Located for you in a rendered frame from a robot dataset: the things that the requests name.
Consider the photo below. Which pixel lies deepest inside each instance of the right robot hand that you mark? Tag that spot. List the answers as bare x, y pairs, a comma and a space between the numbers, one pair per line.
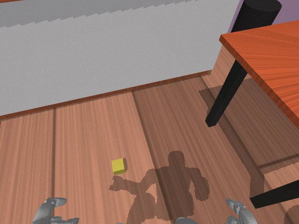
245, 216

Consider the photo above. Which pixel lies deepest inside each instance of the left robot hand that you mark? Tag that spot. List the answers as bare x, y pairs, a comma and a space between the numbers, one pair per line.
46, 209

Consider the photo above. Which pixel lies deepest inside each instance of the table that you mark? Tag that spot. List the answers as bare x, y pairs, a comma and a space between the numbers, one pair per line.
270, 55

